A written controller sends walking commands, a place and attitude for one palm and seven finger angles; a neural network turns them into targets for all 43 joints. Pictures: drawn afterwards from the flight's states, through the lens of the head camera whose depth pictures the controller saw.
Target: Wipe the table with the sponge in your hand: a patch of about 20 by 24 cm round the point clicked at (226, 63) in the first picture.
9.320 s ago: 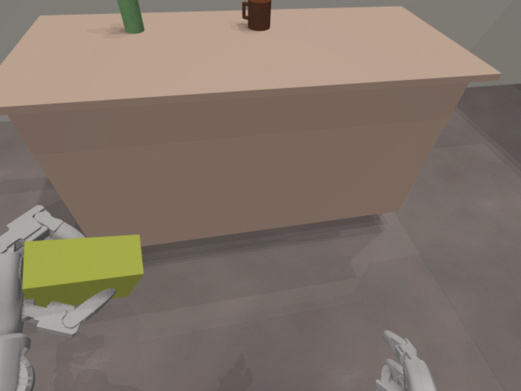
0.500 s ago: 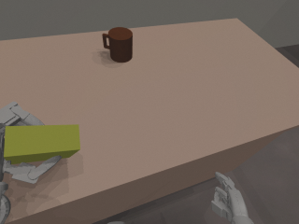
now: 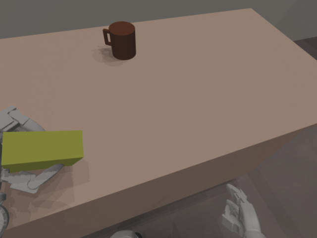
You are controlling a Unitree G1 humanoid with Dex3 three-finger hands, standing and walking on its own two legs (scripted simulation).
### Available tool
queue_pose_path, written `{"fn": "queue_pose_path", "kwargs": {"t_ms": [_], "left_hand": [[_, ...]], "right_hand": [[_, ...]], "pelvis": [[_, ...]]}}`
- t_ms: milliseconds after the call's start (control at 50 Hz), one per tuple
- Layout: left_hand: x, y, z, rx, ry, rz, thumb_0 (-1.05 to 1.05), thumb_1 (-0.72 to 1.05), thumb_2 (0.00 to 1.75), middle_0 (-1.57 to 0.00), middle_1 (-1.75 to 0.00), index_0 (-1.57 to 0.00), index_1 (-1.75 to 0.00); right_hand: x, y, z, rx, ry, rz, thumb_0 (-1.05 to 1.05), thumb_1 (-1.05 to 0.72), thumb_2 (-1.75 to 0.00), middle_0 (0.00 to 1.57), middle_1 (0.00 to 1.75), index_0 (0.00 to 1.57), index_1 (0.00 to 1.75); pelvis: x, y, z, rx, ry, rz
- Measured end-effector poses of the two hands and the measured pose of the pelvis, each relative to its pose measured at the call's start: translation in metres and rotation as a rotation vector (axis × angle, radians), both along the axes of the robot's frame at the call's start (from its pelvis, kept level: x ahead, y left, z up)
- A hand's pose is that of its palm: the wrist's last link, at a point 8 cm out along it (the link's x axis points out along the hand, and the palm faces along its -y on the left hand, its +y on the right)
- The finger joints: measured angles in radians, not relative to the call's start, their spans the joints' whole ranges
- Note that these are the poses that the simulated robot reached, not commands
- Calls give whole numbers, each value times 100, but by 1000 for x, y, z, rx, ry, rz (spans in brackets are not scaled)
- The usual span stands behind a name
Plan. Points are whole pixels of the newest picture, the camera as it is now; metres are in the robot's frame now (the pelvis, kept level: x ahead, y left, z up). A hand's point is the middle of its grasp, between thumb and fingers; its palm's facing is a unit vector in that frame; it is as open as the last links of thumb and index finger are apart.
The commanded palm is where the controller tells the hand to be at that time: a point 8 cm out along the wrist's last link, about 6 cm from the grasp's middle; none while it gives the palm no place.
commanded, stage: shuffle to correct the standing spot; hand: left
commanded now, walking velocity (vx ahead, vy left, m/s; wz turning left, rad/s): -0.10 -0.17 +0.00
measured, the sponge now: (54, 151) +0.24 +0.22 +0.14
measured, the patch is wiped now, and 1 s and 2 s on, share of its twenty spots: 0.00 0.00 0.00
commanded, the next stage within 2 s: come to a stop and stand still in 0.70 s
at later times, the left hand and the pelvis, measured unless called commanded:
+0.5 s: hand (66, 169) +0.20 +0.18 +0.17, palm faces +0.25 -0.82 -0.51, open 9.3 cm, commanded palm +0.13 +0.23 +0.18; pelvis -0.03 -0.05 -0.01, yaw +0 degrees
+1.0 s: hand (32, 143) +0.22 +0.23 +0.19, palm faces +0.44 -0.78 -0.44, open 9.3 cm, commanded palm +0.13 +0.21 +0.18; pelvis -0.05 -0.05 -0.01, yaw -4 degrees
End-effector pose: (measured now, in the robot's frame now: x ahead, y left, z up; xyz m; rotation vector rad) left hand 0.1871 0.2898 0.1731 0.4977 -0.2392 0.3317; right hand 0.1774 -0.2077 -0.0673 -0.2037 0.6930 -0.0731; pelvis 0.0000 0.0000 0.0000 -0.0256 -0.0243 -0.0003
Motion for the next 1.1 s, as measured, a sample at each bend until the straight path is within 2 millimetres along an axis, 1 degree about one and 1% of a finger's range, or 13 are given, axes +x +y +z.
{"fn": "queue_pose_path", "kwargs": {"t_ms": [120,280,380,480,560,680,740,860,880,940,1000,1040,1100], "left_hand": [[-8,-21,2,13,17,-20,0,-44,104,-81,-140,-81,-140],[-10,-42,0,6,26,-48,0,-44,104,-81,-140,-81,-140],[-11,-55,7,52,0,-106,0,-44,104,-81,-140,-81,-140],[-21,-68,14,110,-25,-157,0,-44,104,-81,-140,-81,-140],[-31,-70,14,107,-21,-163,0,-44,104,-81,-140,-81,-140],[-34,-60,5,57,1,-122,0,-44,104,-82,-140,-81,-140],[-34,-58,3,62,12,-87,0,-44,104,-81,-140,-81,-140],[-40,-70,0,33,17,-79,0,-44,104,-81,-140,-81,-140],[-38,-68,5,67,4,-98,0,-44,104,-81,-140,-81,-140],[-20,-41,33,191,-137,-79,0,-44,104,-82,-139,-82,-139],[-7,-23,35,118,-205,-14,0,-44,104,-82,-140,-81,-140],[-3,-33,23,38,-169,-24,0,-44,104,-81,-140,-81,-140],[-12,-67,6,-17,-81,-129,0,-43,104,-81,-141,-80,-141]], "right_hand": [[-4,-15,-3,18,1,6,1,-90,-90,20,30,21,30],[-13,-48,-4,-36,30,-30,2,-90,-90,20,30,21,30],[-21,-64,-3,-57,23,-49,2,-90,-90,20,30,21,30],[-34,-73,-6,-56,12,-58,1,-90,-90,20,30,20,30],[-51,-77,-11,-59,35,-81,1,-90,-90,20,30,20,30],[-76,-75,-17,-61,73,-116,1,-90,-90,20,30,20,30],[-81,-72,-21,-35,80,-105,2,-90,-90,20,30,20,30],[-82,-72,-26,-1,101,-71,2,-90,-90,20,30,21,30],[-83,-73,-25,-14,103,-66,2,-90,-90,20,30,21,30],[-80,-72,-18,-53,105,-25,2,-90,-90,20,30,21,30],[-72,-75,-10,-33,18,-26,2,-90,-90,20,30,21,30],[-69,-76,-2,-7,-44,-36,2,-90,-90,20,30,21,30],[-72,-78,10,23,-101,-60,2,-90,-90,20,30,21,30]], "pelvis": [[-5,-16,-1,-16,3,2],[-9,-34,-2,-19,20,-7],[-18,-43,-4,-17,24,-9],[-29,-50,-7,-24,28,-6],[-35,-50,-9,-15,32,-19],[-39,-45,-10,-12,16,-37],[-41,-48,-11,-13,11,-27],[-41,-55,-12,-22,-1,-24],[-40,-56,-10,-17,-1,-31],[-41,-59,-7,3,1,-35],[-48,-55,-11,23,-11,-66],[-53,-50,-10,27,-30,-71],[-55,-48,-7,19,-29,-85]]}}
